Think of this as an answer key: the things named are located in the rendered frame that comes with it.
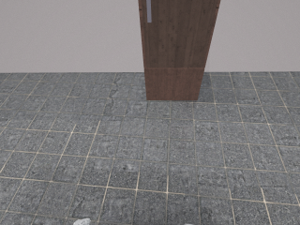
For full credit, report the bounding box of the cupboard door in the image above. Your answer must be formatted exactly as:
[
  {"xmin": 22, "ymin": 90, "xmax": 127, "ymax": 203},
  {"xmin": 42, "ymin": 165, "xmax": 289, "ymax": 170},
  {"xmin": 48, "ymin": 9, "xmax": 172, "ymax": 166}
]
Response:
[{"xmin": 142, "ymin": 0, "xmax": 218, "ymax": 68}]

